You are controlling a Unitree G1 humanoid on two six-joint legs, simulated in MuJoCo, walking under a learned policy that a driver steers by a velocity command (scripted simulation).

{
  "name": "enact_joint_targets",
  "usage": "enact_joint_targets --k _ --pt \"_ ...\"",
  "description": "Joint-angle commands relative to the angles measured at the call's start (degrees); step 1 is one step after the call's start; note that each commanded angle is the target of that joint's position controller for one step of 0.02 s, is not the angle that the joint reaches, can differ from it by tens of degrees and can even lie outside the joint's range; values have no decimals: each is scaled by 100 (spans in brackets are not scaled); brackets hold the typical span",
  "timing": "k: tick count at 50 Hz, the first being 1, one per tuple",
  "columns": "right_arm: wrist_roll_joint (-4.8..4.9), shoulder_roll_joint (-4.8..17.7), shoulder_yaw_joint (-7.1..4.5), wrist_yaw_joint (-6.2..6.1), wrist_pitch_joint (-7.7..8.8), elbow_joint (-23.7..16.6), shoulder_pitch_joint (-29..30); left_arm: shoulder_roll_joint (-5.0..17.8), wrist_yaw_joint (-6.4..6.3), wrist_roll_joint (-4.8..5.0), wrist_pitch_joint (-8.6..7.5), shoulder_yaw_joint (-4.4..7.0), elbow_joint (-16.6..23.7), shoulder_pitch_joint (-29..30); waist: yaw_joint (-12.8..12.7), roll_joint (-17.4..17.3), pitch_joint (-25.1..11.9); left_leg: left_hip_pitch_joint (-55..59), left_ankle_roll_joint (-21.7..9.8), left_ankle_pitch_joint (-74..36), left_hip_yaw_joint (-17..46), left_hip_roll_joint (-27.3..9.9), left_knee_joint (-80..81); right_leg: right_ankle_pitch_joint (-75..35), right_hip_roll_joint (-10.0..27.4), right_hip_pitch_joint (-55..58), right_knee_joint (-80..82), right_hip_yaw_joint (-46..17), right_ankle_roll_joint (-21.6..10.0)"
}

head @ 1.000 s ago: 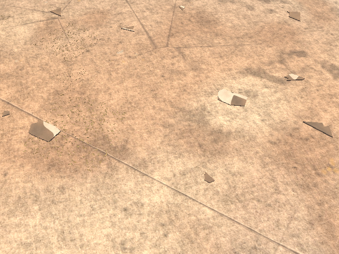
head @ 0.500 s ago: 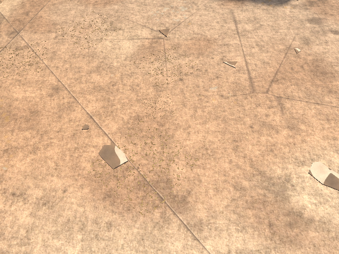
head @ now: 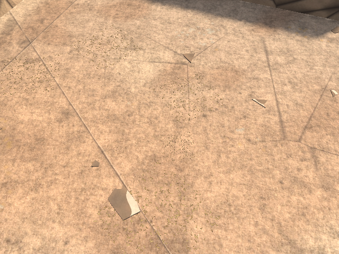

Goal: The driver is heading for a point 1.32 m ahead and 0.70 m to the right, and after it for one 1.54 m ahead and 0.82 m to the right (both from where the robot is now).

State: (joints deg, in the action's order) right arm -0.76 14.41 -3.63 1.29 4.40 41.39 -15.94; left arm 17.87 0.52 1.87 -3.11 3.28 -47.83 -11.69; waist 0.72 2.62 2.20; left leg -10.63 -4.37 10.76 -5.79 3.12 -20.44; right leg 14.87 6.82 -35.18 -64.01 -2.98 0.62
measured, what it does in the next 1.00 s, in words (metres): walks ahead, turning right: right foot, then left foot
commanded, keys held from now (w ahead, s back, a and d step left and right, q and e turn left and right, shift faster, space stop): w+e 1.00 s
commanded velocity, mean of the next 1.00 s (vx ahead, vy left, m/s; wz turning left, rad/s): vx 0.50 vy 0.00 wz -0.51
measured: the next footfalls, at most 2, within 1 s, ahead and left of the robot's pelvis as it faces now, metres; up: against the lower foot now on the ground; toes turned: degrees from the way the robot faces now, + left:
right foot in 0.32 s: +0.34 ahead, -0.16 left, +0.00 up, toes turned -13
left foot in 0.80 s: +0.67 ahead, -0.05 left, +0.00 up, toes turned -31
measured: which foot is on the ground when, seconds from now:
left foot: down 0.00-0.34, up 0.36-0.78, down 0.80-1.00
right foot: up 0.00-0.30, down 0.32-0.80, up 0.82-1.00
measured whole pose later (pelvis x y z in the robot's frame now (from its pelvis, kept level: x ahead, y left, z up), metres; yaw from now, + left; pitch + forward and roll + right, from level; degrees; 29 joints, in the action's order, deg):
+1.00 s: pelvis +0.57 -0.12 +0.00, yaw -35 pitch +1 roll +1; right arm -0.5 14.8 -3.5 0.2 5.8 43.5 -15.2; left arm 18.2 0.0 1.5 -0.8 4.5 -38.4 -14.9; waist 1.8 3.2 0.9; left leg -12.3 -1.6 11.4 -4.3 1.2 -22.3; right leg 17.9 2.7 -33.3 -66.2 -3.5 -0.2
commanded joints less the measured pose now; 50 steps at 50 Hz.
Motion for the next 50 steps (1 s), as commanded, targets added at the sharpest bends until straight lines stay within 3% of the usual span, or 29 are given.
enact_joint_targets --k 1,6,9,11,14,15,16,17,18,19,20,21,22,23,26,30,34,37,38,39,40,41,42,43,44,45,47,50 --pt "-57 738 -212 -83 205 -238 212 297 -33 -30 57 101 228 -131 -117 -526 -93 184 -833 -1470 787 -1643 1286 -875 135 -433 453 -396 114" --pt "-6 862 -231 -170 183 -29 65 76 122 -74 -18 15 453 616 178 -478 163 468 -530 -1518 -52 -1521 1417 -2235 -49 -308 2097 43 25" --pt "62 952 -277 -196 83 181 -251 18 223 -78 -20 -31 703 1066 373 -423 340 1158 -493 -1806 -221 -1747 1226 -2005 -109 -597 2610 225 -132" --pt "118 1026 -311 -217 -23 263 -321 58 304 -80 -21 -25 879 1231 375 -483 351 1634 -436 -2410 -303 -1895 913 -1481 -199 -731 2784 408 -274" --pt "158 1267 -369 -309 -173 231 -141 328 361 -69 19 114 958 772 -27 -835 -161 1905 -218 -5163 -517 -1911 -240 -540 -715 217 2769 911 -613" --pt "164 1320 -371 -336 -224 214 -60 550 339 -53 35 237 841 135 -401 -856 -523 1741 -106 -5663 -596 -1814 -1140 -433 -949 1059 2850 1001 -778" --pt "184 1283 -335 -364 -223 184 18 886 259 -48 51 422 642 -776 -909 -676 -992 1021 116 -5090 -715 -1567 -2461 -827 -1073 2536 3270 810 -1019" --pt "19 795 -181 -336 -118 -26 -369 1542 129 -54 104 613 560 -1373 -812 508 -1628 -1163 482 -1867 -690 -971 -4594 -821 239 4693 3272 -1422 -1749" --pt "5 409 2 -237 105 -165 -468 1589 150 -36 34 556 714 -1177 -503 963 -2401 -2794 652 2308 559 137 -6038 -79 1236 5844 4295 -4424 -2651" --pt "232 872 -107 -130 290 -281 202 1129 163 -81 -6 424 741 -1204 -853 382 -2158 -3443 485 2058 1282 -230 -6210 154 1129 5778 4628 -4019 -2332" --pt "330 897 -89 -99 382 -400 520 900 154 -76 -46 366 745 -957 -746 154 -1401 -3605 356 1589 1189 -482 -5832 -59 932 5026 4657 -3193 -2097" --pt "210 858 -90 -138 415 -377 580 746 148 -60 -62 316 803 -572 -451 -277 -864 -3384 346 1229 1128 -722 -5239 -592 678 4107 4696 -2573 -1906" --pt "80 948 -149 -174 376 -333 546 538 123 -93 -70 251 892 -268 -238 -235 -619 -2969 391 1008 1107 -881 -4800 -1174 493 3417 4794 -2130 -1813" --pt "45 951 -172 -168 301 -321 435 488 98 -153 -68 222 996 -120 -78 -101 -533 -2625 450 868 1116 -938 -4633 -1492 367 2955 4921 -1961 -1808" --pt "-11 741 -125 -189 133 -353 395 665 8 -135 -88 273 1033 -122 40 -60 -409 -2394 729 516 921 -906 -3856 -2198 168 2250 5096 -1461 -1825" --pt "-3 484 3 -162 135 -562 1265 809 -108 -64 -22 324 958 -383 -284 148 -266 -2015 894 -1044 803 -590 -1990 -1717 -279 1852 4992 -971 -1433" --pt "125 648 -31 -57 221 -700 1772 807 -137 -22 65 334 847 -766 -507 281 -289 -1692 847 -1433 933 -341 -1050 -987 -101 2191 4652 -1479 -1284" --pt "148 881 -137 -8 304 -671 1530 773 -160 -48 101 343 867 -733 -292 460 -312 -1374 605 -846 1053 -342 -771 -831 105 2588 4131 -2028 -1129" --pt "142 934 -186 -19 334 -571 1163 702 -158 -57 112 325 906 -637 -67 499 -397 -902 474 -797 968 -324 -580 -926 14 2551 3852 -2050 -1027" --pt "78 1094 -271 -55 365 -462 611 490 -144 -86 98 252 955 -620 210 413 -758 18 274 -731 1056 -517 -525 -1096 -270 2347 3158 -1850 -842" --pt "-11 1409 -349 -106 371 -399 -218 127 -125 -180 80 117 1057 -720 503 -308 -1560 1448 -67 -281 2051 -1519 -565 -211 -673 1687 1535 -1317 -615" --pt "-73 1878 -452 -70 293 -187 -614 -141 -118 6 13 26 1259 -1547 85 -2341 -2074 2964 -1061 1049 4909 -2738 92 2035 -1356 -341 -291 -646 -275" --pt "66 1317 -347 -48 271 -271 -471 511 -140 76 14 130 1077 -1453 253 -1688 -1678 2735 -1006 2394 5275 -2746 357 1752 -855 -1035 -1026 -793 -188" --pt "84 961 -246 -82 233 -325 -230 813 -136 24 47 220 1146 -801 426 -1117 -992 2096 -734 2201 4238 -2466 393 1197 -664 -1166 -1173 -670 -160" --pt "28 861 -190 -91 193 -338 32 757 -145 -46 77 226 1211 -485 345 -738 -638 1443 -578 1366 3446 -2206 436 791 -476 -974 -1066 -511 -133" --pt "8 734 -147 -101 168 -288 192 690 -125 -99 78 242 1288 -297 261 -723 -349 970 -539 691 2886 -1981 540 527 -334 -864 -798 -513 -117" --pt "-4 627 -109 -125 194 -212 269 477 -58 -20 127 235 1326 -375 92 -974 -238 519 -472 37 2118 -1738 796 291 -143 -486 -481 -410 -112" --pt "43 801 -172 -130 240 -48 205 241 -36 -44 203 177 1457 -182 62 -818 -128 443 -633 -631 1518 -1813 1058 38 -57 -674 -17 -300 -20"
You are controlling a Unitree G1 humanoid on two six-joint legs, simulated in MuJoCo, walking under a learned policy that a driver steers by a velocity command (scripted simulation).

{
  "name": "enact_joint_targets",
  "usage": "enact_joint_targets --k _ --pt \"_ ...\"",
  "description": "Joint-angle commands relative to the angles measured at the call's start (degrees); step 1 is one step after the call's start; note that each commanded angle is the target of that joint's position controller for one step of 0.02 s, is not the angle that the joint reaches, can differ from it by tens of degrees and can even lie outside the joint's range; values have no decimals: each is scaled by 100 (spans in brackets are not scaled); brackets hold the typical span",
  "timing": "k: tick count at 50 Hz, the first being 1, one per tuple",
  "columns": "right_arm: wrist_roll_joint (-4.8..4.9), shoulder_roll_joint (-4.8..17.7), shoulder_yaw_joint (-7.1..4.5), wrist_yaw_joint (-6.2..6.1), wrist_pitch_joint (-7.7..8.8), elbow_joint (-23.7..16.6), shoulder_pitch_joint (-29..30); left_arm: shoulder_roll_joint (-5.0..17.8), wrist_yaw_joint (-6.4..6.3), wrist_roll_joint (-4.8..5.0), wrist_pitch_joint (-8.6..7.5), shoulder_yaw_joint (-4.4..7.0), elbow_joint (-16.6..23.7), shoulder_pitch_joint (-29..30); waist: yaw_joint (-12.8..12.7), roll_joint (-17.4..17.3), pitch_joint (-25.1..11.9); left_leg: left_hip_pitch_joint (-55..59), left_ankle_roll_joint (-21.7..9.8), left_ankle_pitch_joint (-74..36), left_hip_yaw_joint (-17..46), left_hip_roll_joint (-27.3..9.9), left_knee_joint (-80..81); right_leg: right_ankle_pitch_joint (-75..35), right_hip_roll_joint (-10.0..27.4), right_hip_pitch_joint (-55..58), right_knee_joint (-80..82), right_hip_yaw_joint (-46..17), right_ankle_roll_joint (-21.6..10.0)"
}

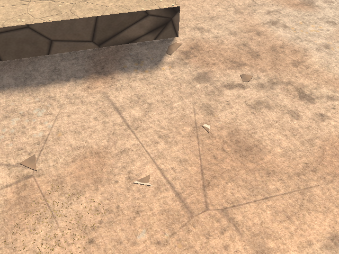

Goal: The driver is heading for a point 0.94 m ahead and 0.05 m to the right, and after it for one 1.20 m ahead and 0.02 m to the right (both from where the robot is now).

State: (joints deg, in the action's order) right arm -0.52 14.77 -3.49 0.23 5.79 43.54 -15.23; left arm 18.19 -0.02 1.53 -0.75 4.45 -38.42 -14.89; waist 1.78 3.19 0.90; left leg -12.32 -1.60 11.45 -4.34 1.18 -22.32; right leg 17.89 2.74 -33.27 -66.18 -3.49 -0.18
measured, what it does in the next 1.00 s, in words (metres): walks ahead, turning right: right foot, then left foot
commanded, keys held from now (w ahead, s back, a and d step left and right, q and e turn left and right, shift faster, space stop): w+e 0.26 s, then w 0.74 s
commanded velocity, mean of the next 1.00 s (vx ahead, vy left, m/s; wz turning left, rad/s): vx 0.50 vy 0.00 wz -0.29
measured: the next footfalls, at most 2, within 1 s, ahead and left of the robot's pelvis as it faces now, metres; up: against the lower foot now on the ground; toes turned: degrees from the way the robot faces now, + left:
right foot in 0.32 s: +0.32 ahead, -0.17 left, +0.00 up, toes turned -13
left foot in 0.84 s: +0.67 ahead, -0.02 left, +0.00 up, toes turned -14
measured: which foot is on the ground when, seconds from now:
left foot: down 0.00-0.32, up 0.34-0.82, down 0.84-1.00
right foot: up 0.00-0.30, down 0.32-0.86, up 0.88-1.00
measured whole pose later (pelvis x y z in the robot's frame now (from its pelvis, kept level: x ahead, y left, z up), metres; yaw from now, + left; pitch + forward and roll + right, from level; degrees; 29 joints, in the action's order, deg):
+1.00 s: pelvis +0.57 -0.09 +0.00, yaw -16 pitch +1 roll +0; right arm -0.3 15.5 -2.4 1.9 4.9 45.9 -12.6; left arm 17.1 0.0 0.9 -3.6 3.1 -44.6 -16.7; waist 0.5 1.9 1.6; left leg -17.9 -3.5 9.4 -2.7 2.3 -25.8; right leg 20.0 2.6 -26.7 -65.6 -2.1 -1.6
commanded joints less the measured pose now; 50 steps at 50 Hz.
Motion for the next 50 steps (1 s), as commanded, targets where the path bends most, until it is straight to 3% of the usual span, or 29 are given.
enact_joint_targets --k 1,7,11,13,14,15,16,17,18,19,20,21,23,25,28,31,34,37,39,40,41,42,43,44,45,46,47,48,50 --pt "11 838 -212 -30 98 -212 115 178 24 -25 -25 45 558 237 -37 -803 19 675 -950 -924 1208 -1662 1287 -438 375 -964 417 -245 99" --pt "50 1083 -255 -77 -17 27 -19 16 208 -27 -111 -46 730 1089 248 -661 210 940 -719 -1552 29 -1503 1297 -1903 279 -646 2199 221 30" --pt "161 1287 -313 -72 -138 197 -241 76 336 -3 -113 -31 949 1513 291 -692 369 1503 -582 -2293 -309 -1702 1031 -1491 118 -462 2861 549 -228" --pt "222 1472 -370 -105 -206 200 -198 276 352 -43 -82 74 963 1264 29 -882 110 1735 -471 -4228 -535 -1718 319 -883 -229 152 2971 858 -473" --pt "251 1536 -386 -123 -244 217 -214 424 337 -63 -63 165 875 808 -268 -921 -184 1692 -426 -5065 -617 -1688 -404 -681 -458 845 3081 963 -636" --pt "266 1468 -345 -139 -264 224 -171 660 279 -51 -45 324 628 -123 -803 -778 -655 1218 -286 -5067 -759 -1527 -1515 -1113 -668 2217 3495 957 -858" --pt "114 1166 -213 -142 -227 153 -265 1038 156 -40 9 473 391 -1062 -1176 -199 -1197 -228 -76 -3125 -749 -1306 -3195 -1258 -30 4055 3518 -106 -1156" --pt "-64 370 60 -43 -85 -144 -851 1629 121 -27 -62 482 444 -782 -358 1236 -1752 -2579 232 2165 -224 -163 -5168 -412 1531 5602 4098 -3415 -2181" --pt "162 945 -38 41 88 -74 -354 1101 149 -42 -134 345 506 -1045 -878 535 -2342 -3028 188 2174 881 -205 -5725 158 1797 5672 4778 -4196 -2281" --pt "357 1133 -100 70 154 -256 194 884 174 -88 -207 266 400 -826 -898 348 -1429 -3430 114 1671 828 -437 -5669 -271 1597 5055 4838 -3254 -1994" --pt "289 1048 -62 37 188 -275 345 747 174 -64 -244 212 385 -460 -660 -25 -914 -3265 68 1160 790 -704 -5198 -829 1325 4196 4848 -2491 -1770" --pt "152 1035 -79 2 176 -208 374 568 169 -103 -258 149 407 -92 -441 -122 -605 -2935 101 870 764 -873 -4788 -1471 1121 3457 4920 -1962 -1622" --pt "115 983 -99 14 39 -97 69 380 153 -185 -314 73 445 176 -121 8 -506 -2324 172 546 807 -1006 -4435 -2105 915 2715 5231 -1495 -1590" --pt "70 796 -62 6 -81 -49 18 449 130 -143 -391 84 320 134 -46 -56 -382 -2262 317 326 722 -1008 -4060 -2461 872 2386 5468 -1125 -1642" --pt "22 637 -5 -4 -124 -204 562 556 48 -141 -411 103 131 -46 -179 -89 -85 -2582 466 -625 686 -989 -3081 -2558 711 2318 5658 -657 -1521" --pt "59 504 54 64 -69 -310 1120 613 4 -118 -383 102 -35 -256 -415 -42 58 -2364 436 -1676 573 -791 -1860 -2209 523 2345 5691 -294 -1277" --pt "122 489 82 146 -29 -442 1604 703 3 -74 -365 125 -264 -588 -621 -5 238 -2267 353 -1984 530 -626 -1203 -1764 697 2610 5669 -364 -1237" --pt "120 595 59 240 10 -575 1817 746 -17 -49 -297 153 -455 -761 -623 40 320 -2502 126 -1504 598 -551 -804 -2051 1008 3313 5340 -521 -1160" --pt "110 688 26 277 29 -554 1634 799 -48 -45 -241 179 -531 -742 -476 135 220 -2235 -42 -1039 539 -459 -666 -2625 1116 3624 5045 -567 -1037" --pt "101 783 -20 270 39 -488 1350 842 -61 -50 -214 189 -536 -664 -303 211 40 -1780 -146 -815 399 -309 -619 -3435 1058 3686 4706 -514 -957" --pt "85 947 -122 237 43 -298 701 816 -71 -65 -180 167 -531 -569 60 169 -373 -856 -302 -862 201 -111 -498 -4309 815 3597 3932 -317 -828" --pt "43 1244 -231 191 39 -86 -214 622 -90 -128 -165 74 -472 -596 438 -21 -1123 696 -571 -1166 555 -503 -766 -3895 515 2907 2656 -76 -637" --pt "-51 1797 -370 160 14 5 -868 100 -57 -132 -252 -87 -342 -1312 302 -1276 -2080 3043 -1485 -389 3019 -1960 -644 -1659 -334 645 350 258 -158" --pt "90 1405 -274 191 -16 113 -1084 163 -33 -108 -352 -109 -428 -1216 440 -1878 -2443 3526 -1773 534 4704 -2310 305 1471 -733 -366 -612 -326 -77" --pt "154 1137 -172 174 -31 68 -723 621 12 32 -424 9 -306 -733 462 -1387 -1563 2944 -1484 1235 4114 -2191 471 1300 -358 -989 -1048 -488 -141" --pt "115 998 -131 146 -60 -16 -334 639 20 74 -463 -5 -180 -271 365 -944 -938 2120 -1283 1168 3385 -1982 581 805 -47 -1058 -889 -262 -199" --pt "56 882 -87 145 -73 -41 -2 592 9 -3 -470 -3 -115 -9 200 -682 -418 1267 -1215 688 2850 -1771 775 398 171 -937 -465 -121 -195" --pt "-9 715 -28 147 -43 -78 197 566 -9 -70 -426 33 -146 -45 3 -745 -252 729 -1139 219 2480 -1577 942 98 365 -592 -114 -156 -188" --pt "-3 695 -20 157 5 -54 299 348 -20 -87 -318 3 -262 -341 -201 -880 -238 240 -1198 -357 2061 -1421 1215 -128 448 -148 175 -100 -98"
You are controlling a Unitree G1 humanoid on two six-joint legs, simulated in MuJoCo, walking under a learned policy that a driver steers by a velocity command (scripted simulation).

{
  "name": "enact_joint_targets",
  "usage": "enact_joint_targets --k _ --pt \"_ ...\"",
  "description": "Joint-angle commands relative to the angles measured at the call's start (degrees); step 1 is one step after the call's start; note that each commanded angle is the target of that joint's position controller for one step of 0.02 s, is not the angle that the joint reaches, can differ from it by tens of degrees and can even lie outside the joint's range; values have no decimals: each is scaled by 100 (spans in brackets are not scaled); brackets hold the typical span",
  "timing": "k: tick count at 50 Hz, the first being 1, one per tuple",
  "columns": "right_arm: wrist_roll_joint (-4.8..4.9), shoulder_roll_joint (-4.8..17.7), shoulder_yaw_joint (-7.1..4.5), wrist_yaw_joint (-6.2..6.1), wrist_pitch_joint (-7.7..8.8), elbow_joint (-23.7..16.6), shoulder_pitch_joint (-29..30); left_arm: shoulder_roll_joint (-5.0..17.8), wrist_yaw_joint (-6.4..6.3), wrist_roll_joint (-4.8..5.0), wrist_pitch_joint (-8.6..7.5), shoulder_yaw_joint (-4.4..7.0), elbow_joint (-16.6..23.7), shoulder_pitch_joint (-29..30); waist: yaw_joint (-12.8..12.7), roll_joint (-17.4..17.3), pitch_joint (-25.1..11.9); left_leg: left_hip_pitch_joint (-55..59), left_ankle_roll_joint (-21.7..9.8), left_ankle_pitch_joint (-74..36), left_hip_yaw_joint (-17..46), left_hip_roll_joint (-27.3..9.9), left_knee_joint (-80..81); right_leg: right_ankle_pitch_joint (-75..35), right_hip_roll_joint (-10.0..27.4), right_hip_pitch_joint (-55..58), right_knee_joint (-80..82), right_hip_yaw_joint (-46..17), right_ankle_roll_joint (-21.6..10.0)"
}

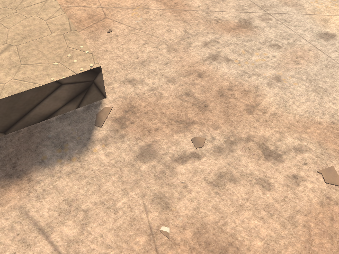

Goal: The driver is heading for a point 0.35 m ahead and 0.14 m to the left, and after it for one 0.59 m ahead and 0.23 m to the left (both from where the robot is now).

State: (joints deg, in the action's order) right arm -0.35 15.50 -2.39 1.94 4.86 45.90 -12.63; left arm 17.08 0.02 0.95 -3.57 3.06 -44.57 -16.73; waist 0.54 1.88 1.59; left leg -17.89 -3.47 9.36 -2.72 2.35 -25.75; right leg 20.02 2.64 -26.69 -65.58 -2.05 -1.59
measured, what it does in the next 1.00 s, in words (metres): walks ahead, turning left: right foot, then left foot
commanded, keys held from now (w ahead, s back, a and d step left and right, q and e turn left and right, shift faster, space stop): w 0.10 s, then w+q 0.34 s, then q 0.56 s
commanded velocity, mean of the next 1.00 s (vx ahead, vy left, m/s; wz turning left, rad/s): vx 0.33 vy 0.00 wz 0.39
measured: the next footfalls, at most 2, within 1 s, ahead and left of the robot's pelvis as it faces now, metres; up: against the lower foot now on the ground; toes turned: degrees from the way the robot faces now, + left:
right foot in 0.34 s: +0.37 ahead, -0.15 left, +0.00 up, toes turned +6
left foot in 0.80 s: +0.49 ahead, +0.13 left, +0.00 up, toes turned +22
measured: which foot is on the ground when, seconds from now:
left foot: down 0.00-0.36, up 0.38-0.78, down 0.80-1.00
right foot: up 0.00-0.32, down 0.34-0.80, up 0.82-1.00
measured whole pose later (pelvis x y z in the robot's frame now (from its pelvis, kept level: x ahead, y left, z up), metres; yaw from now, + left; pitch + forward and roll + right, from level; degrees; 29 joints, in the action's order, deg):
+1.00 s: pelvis +0.41 +0.01 +0.00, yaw +27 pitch +3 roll -2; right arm -0.2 17.2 -4.5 -0.2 -1.0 36.1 -10.1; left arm 17.4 -1.6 -0.3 -0.3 3.6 -44.6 -3.3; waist 1.2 0.7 4.1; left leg -24.3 -4.2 5.2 3.2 4.2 -27.0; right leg 25.6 0.3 -30.1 -60.4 -3.0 3.0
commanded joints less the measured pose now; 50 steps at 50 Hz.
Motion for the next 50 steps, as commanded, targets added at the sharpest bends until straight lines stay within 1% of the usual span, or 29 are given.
enact_joint_targets --k 1,3,7,12,15,16,17,18,19,20,21,22,23,24,27,31,33,36,38,39,40,41,42,43,44,45,47,48,50 --pt "6 672 -143 -20 125 -246 21 394 -36 -44 3 126 347 -165 -117 -725 -262 684 -1060 -417 1693 -1517 1660 -447 484 -811 286 -200 104" --pt "17 825 -187 -64 140 -156 -68 338 -61 -79 20 101 455 169 -82 -603 -119 675 -1102 -864 1385 -1497 1815 -934 539 -1070 836 -161 228" --pt "96 932 -214 -145 68 8 -394 161 -8 -97 -71 29 642 1000 185 -485 31 769 -875 -1160 871 -1204 1835 -2192 383 -916 2410 -14 307" --pt "187 1052 -266 -206 -85 229 -913 200 134 -21 -203 22 859 1798 419 -533 172 1233 -806 -884 1165 -1389 1445 -2405 70 -627 3513 -27 328" --pt "188 1131 -325 -260 -169 250 -859 447 170 -17 -283 108 810 1548 147 -709 38 1511 -643 -1051 1507 -1564 936 -1845 -16 -73 3843 -83 164" --pt "184 1109 -318 -266 -190 235 -768 561 149 -25 -305 176 688 1109 -128 -717 -176 1426 -536 -1509 1445 -1434 484 -1734 -98 598 4030 29 43" --pt "139 899 -245 -258 -187 205 -778 834 99 -75 -324 305 490 345 -471 -599 -745 1066 -353 -1699 1231 -1081 -489 -1761 48 1838 3959 -35 -162" --pt "-12 483 -98 -253 -179 8 -779 1254 37 -164 -306 414 392 -637 -822 156 -1736 32 -102 -284 869 -585 -2305 -1742 1176 3505 3733 -1145 -511" --pt "130 16 33 -223 -63 -117 -1605 1579 63 -143 -222 479 251 -803 -403 1853 -2382 -2001 194 2500 605 98 -4056 -601 2303 5034 4345 -3587 -1376" --pt "269 684 -122 -231 -36 -6 -1275 951 62 -111 -205 342 321 -696 -631 1080 -1948 -2570 196 2358 1074 -262 -4695 507 2103 4613 4760 -3722 -1226" --pt "308 972 -223 -232 -37 -155 -705 665 38 -89 -215 246 340 -359 -657 685 -1170 -2761 156 1810 988 -484 -4757 473 1897 3897 4868 -2797 -981" --pt "268 890 -230 -253 -67 -196 -481 543 39 -119 -219 191 342 29 -482 363 -778 -2547 186 1356 884 -707 -4626 -134 1661 3180 5021 -2171 -868" --pt "197 830 -258 -260 -113 -237 -390 380 46 -151 -226 144 339 346 -328 391 -407 -2359 246 1087 900 -809 -4382 -1038 1498 2594 5159 -1635 -868" --pt "192 731 -279 -253 -189 -237 -492 321 40 -202 -251 129 324 556 -137 510 -266 -1985 306 975 905 -903 -4237 -1977 1367 2159 5238 -1116 -827" --pt "166 443 -259 -264 -394 -377 -512 455 -3 -192 -292 199 222 813 104 412 -143 -1756 513 851 683 -863 -3706 -4019 1312 1694 5281 -128 -927" --pt "105 295 -198 -136 -451 -643 -116 712 -145 -151 -154 288 148 936 24 347 -279 -1289 534 -453 352 -795 -2195 -4193 1150 1646 5292 765 -879" --pt "91 344 -218 -42 -463 -791 158 780 -185 -93 -83 306 85 877 -73 324 -351 -1072 463 -818 250 -712 -1661 -4097 1172 1832 5174 951 -812" --pt "62 544 -307 61 -527 -1003 355 913 -185 47 16 359 11 869 -62 315 -357 -971 261 -475 188 -638 -1207 -3945 1364 2218 4718 980 -681" --pt "40 693 -396 84 -560 -1035 141 990 -192 142 86 399 13 978 116 299 -420 -600 43 -191 -15 -422 -819 -4251 1352 2305 4002 1048 -516" --pt "29 843 -490 53 -548 -934 -286 913 -195 158 117 385 4 969 329 120 -614 56 -126 -533 -130 -188 -383 -4250 1123 2169 3209 1201 -329" --pt "28 1299 -656 -64 -535 -865 -704 757 -163 20 124 339 -46 582 427 -635 -906 1065 -392 -2570 402 -377 -66 -3222 673 1572 1965 1361 62" --pt "-9 1882 -730 -199 -551 -1005 -643 258 -106 -347 116 167 123 247 -9 -2190 -1196 2457 -1309 -5372 2449 -1818 -392 1561 -182 -365 -46 1350 550" --pt "-85 1702 -623 -132 -478 -1231 -582 452 -49 -248 105 137 140 148 143 -1718 -2355 2887 -2156 -3982 3932 -2456 85 2263 -543 -877 -1132 -8 577" --pt "-41 1408 -561 -72 -424 -1313 -334 744 -34 -28 135 212 177 616 295 -974 -2023 2526 -1927 -3040 3479 -2189 340 1770 -329 -1145 -1249 -296 474" --pt "65 1222 -512 -90 -396 -1286 -65 698 -73 -16 168 205 246 861 176 -659 -1485 2000 -1573 -2224 3011 -1892 418 1289 -163 -1269 -939 -290 404" --pt "124 1067 -462 -132 -424 -1296 144 678 -145 -98 217 211 199 958 74 -400 -1144 1472 -1312 -1660 2752 -1683 530 959 -15 -1191 -539 -310 407" --pt "25 1034 -437 -226 -502 -1392 424 723 -195 -138 309 237 217 949 -145 -668 -925 596 -1119 -1288 2459 -1371 733 543 -51 -565 96 -274 411" --pt "-19 1053 -450 -257 -515 -1427 445 637 -198 -134 323 221 199 885 -178 -742 -947 487 -1099 -1355 2383 -1285 754 457 -132 -408 411 -232 438" --pt "-1 1136 -494 -320 -531 -1444 367 511 -212 -130 328 180 178 878 -147 -742 -1030 434 -1097 -1348 2337 -1205 733 339 -237 -220 999 -240 521"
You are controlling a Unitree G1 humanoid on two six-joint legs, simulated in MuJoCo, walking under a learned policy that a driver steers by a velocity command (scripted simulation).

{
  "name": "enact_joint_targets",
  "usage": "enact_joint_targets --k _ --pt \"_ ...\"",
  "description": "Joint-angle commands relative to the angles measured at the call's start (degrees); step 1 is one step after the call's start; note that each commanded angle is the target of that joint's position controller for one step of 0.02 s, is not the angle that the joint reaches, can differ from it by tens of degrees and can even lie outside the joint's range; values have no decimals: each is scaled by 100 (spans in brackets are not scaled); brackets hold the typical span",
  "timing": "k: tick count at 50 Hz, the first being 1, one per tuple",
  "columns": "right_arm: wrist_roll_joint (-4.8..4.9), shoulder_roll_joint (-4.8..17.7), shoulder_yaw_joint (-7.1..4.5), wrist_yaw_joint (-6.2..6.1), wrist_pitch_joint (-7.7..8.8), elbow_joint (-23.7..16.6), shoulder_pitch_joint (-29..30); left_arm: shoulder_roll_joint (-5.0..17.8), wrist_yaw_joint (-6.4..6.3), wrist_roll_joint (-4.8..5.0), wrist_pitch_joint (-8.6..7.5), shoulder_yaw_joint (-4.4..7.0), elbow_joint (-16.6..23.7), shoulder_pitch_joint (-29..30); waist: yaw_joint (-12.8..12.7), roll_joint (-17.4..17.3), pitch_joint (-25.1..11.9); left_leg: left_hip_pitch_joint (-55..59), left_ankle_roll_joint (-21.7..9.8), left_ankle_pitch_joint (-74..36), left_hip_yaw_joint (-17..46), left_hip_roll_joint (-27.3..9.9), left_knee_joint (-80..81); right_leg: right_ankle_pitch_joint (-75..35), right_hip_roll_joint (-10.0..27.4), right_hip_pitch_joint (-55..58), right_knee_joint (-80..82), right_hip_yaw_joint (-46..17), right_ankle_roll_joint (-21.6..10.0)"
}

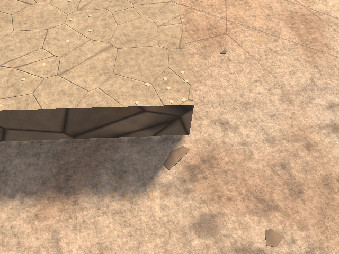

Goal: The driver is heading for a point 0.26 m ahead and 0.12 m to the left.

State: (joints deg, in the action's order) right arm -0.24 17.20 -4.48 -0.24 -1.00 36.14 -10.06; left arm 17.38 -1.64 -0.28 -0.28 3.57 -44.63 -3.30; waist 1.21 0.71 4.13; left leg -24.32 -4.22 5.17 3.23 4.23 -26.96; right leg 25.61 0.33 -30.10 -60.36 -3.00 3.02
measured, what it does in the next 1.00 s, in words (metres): walks ahead, turning left: right foot, then left foot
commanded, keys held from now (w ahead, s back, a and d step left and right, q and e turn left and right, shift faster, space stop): q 0.38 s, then w+q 0.28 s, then no key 0.34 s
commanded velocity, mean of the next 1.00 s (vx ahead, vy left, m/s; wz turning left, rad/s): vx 0.13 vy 0.00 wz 0.50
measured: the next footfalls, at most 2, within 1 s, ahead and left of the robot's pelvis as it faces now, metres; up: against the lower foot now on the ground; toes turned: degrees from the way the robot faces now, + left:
right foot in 0.24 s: +0.10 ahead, -0.15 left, +0.00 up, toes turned +14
left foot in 0.68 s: +0.03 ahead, +0.11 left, +0.00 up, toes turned +28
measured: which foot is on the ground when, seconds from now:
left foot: down 0.00-0.24, up 0.26-0.66, down 0.68-1.00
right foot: up 0.00-0.22, down 0.24-0.68, up 0.70-1.00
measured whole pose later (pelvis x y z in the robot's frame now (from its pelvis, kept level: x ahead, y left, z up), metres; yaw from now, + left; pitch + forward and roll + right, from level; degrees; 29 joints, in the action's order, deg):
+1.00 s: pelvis +0.10 +0.06 +0.01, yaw +30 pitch +1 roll +0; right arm -0.2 15.3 -2.2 -1.5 0.2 39.6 -15.6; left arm 16.5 1.6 -0.3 -2.1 2.6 -43.5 -6.1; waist 1.4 2.6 2.3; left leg -4.2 -3.7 16.6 0.9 3.8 -19.6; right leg 6.2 2.9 -31.6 -39.5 0.3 2.8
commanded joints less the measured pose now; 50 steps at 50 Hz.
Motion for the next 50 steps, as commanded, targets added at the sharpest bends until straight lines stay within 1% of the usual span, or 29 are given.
enact_joint_targets --k 1,5,8,11,12,13,14,15,16,17,18,19,21,23,25,27,30,32,33,34,35,36,37,38,39,40,43,46,50 --pt "13 1000 -304 -132 40 -474 94 435 -45 -9 5 109 190 -426 -186 -623 -1315 1050 -1005 -721 1768 -1363 848 -332 -31 198 713 -177 94" --pt "25 984 -315 -170 -49 -533 171 444 -2 21 20 105 237 -276 -96 -822 -1182 750 -858 586 2044 -1201 953 -649 -139 521 1418 -237 123" --pt "36 952 -311 -144 -103 -544 137 490 55 48 -45 130 278 -258 -38 -974 -1074 836 -770 894 2387 -1168 896 -592 -205 717 2003 -254 30" --pt "125 913 -295 -160 -177 -574 225 523 130 58 -125 187 169 -670 -268 -994 -1034 689 -509 844 2459 -938 582 -1225 -218 1534 3430 -95 -210" --pt "141 773 -253 -171 -185 -570 92 771 119 -4 -125 268 134 -860 -274 -682 -1054 281 -242 1326 2208 -658 173 -1421 332 2092 3892 -451 -425" --pt "126 499 -191 -159 -180 -616 -93 1250 77 -121 -76 360 197 -813 -54 649 -969 -651 113 2406 1183 72 -1137 -1594 1601 2518 4299 -1708 -993" --pt "117 825 -297 -142 -98 -754 18 1310 89 -303 -72 378 245 -669 -66 1676 -710 -1188 381 3021 513 401 -2495 -2178 2327 1917 4606 -2788 -1776" --pt "64 1168 -411 -120 -76 -606 -140 966 46 -264 -97 284 456 -258 36 1124 -656 -1107 524 2652 691 81 -3383 -2375 2208 1812 4489 -2389 -1790" --pt "90 1178 -447 -108 -113 -428 -301 702 5 -163 -94 224 522 25 138 797 -601 -1067 609 2288 602 50 -3732 -2426 1804 1791 4347 -1719 -1488" --pt "82 1003 -419 -134 -179 -294 -433 597 -26 -73 -80 190 569 111 147 658 -590 -1142 715 2011 508 21 -4064 -2374 1503 1946 4251 -1287 -1287" --pt "81 856 -374 -126 -226 -283 -454 551 -47 -11 -65 162 568 69 77 649 -510 -1284 811 1858 458 -21 -4343 -2636 1459 2033 4216 -1059 -1308" --pt "113 734 -330 -106 -245 -322 -377 560 -68 -13 -36 150 560 -27 26 628 -471 -1274 871 1751 298 -76 -4327 -2797 1353 2047 4234 -776 -1335" --pt "180 604 -246 -66 -226 -532 56 665 -110 -22 17 191 488 -501 -309 827 -543 -1586 935 1421 -32 -295 -3722 -1572 1333 2577 4505 -656 -1363" --pt "170 579 -196 -21 -188 -696 387 839 -128 4 20 250 438 -855 -575 986 -570 -1679 959 1466 -132 -473 -3158 -647 1518 2954 4715 -816 -1408" --pt "140 502 -136 42 -133 -779 496 996 -98 33 -20 309 441 -935 -636 977 -563 -1382 880 1605 -265 -603 -2568 -332 1645 2938 4823 -727 -1391" --pt "124 435 -88 97 -82 -807 507 1121 -31 78 -73 362 448 -902 -608 957 -466 -858 717 1724 -459 -661 -1984 -210 1694 2616 4921 -486 -1346" --pt "152 504 -103 162 -40 -702 273 1198 106 164 -150 400 416 -843 -461 947 -337 46 426 1645 -723 -597 -1170 -232 1695 2106 4902 -126 -1299" --pt "166 457 -115 185 -18 -496 -194 1150 179 249 -158 387 377 -698 -128 745 -377 901 211 1127 -937 -470 -304 -166 1638 1766 4515 166 -1177" --pt "175 510 -162 166 -13 -284 -634 976 197 240 -164 338 342 -720 62 537 -492 1655 102 1086 -1034 -292 -63 -193 1489 1365 4019 424 -1044" --pt "187 733 -284 116 -7 -121 -1208 634 229 137 -182 212 321 -759 325 -39 -741 2727 -93 1111 -523 -413 215 -710 1154 734 2739 871 -755" --pt "119 1357 -382 17 26 -130 -1713 65 273 -171 -236 9 605 -536 352 -1827 -982 3657 -547 -216 1676 -1919 496 844 509 -751 266 1270 -226" --pt "33 1585 -375 66 169 -381 -1460 424 270 -54 -362 86 867 -359 354 -1886 -1019 3483 -1607 -105 3371 -2728 1064 1084 7 -1972 -657 538 -65" --pt "27 1118 -248 103 274 -364 -1296 832 281 94 -408 188 821 -153 391 -1193 -737 3283 -1550 -637 2776 -2589 1066 762 357 -2031 -927 233 -95" --pt "47 889 -163 89 323 -313 -1076 901 303 105 -413 212 774 -187 222 -1042 -536 3028 -1311 -1334 2086 -2315 943 267 503 -1912 -789 222 -145" --pt "69 791 -119 69 316 -345 -820 828 289 36 -381 199 616 -288 110 -690 -521 2782 -1082 -1713 1608 -2043 912 -99 600 -1653 -570 206 -125" --pt "92 778 -90 28 279 -374 -539 803 285 -15 -347 197 565 -395 -29 -646 -439 2537 -944 -2116 1252 -1863 995 -484 609 -1391 -240 218 -65" --pt "-33 721 -40 -110 265 -326 -302 503 287 -16 -276 111 377 -627 -239 -614 -615 2088 -793 -3235 530 -1541 1043 -1322 405 -560 403 356 68" --pt "-4 734 -37 -176 217 -147 -340 261 281 -14 -250 -8 430 -284 -120 -672 -607 1953 -611 -3343 152 -1353 954 -1936 283 -51 1647 396 60" --pt "22 779 -50 -148 174 138 -554 369 351 13 -259 -1 521 4 46 -666 -585 2060 -648 -3258 348 -1530 750 -2131 169 300 2405 354 -100"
